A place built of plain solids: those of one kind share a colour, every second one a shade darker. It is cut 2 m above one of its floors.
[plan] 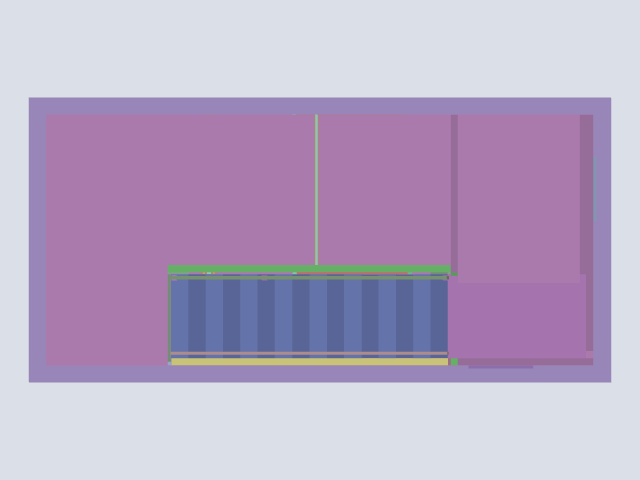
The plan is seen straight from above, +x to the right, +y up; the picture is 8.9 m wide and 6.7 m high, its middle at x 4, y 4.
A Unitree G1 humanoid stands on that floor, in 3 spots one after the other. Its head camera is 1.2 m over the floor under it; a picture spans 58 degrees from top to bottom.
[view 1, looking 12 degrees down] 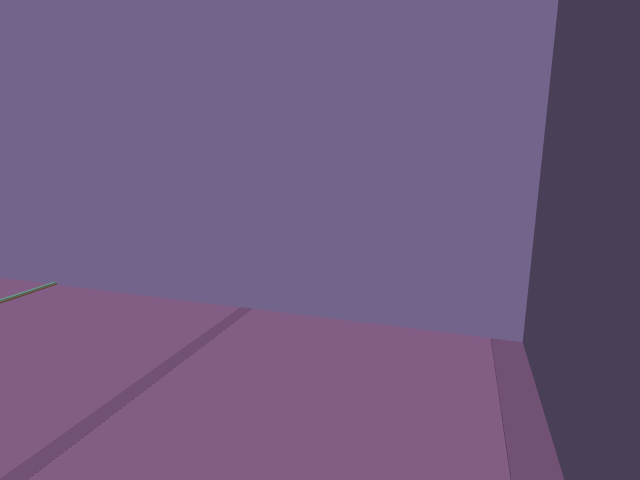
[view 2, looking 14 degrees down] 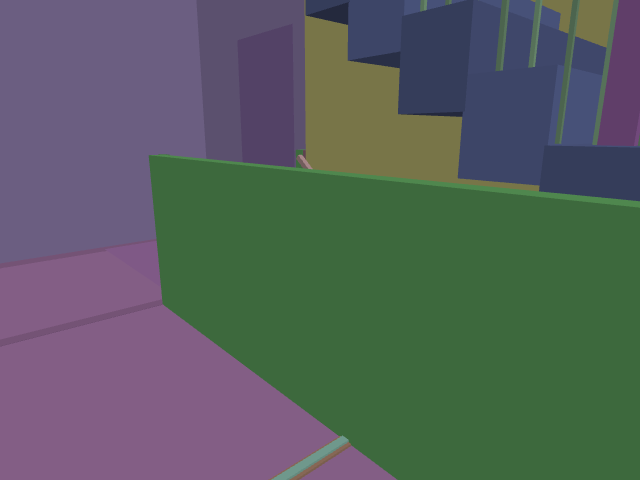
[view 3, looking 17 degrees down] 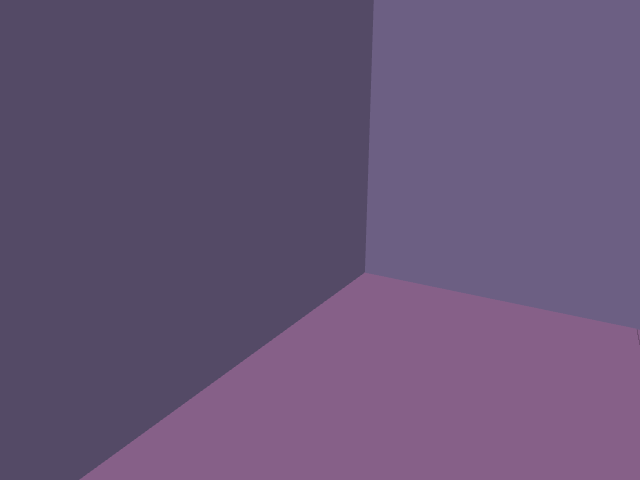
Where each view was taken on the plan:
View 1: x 7.38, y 2.94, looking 108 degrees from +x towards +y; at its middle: wall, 3.03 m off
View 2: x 2.90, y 4.70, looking -41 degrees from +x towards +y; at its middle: guard_panel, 1.65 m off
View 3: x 1.47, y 2.94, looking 121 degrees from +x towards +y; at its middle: wall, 2.63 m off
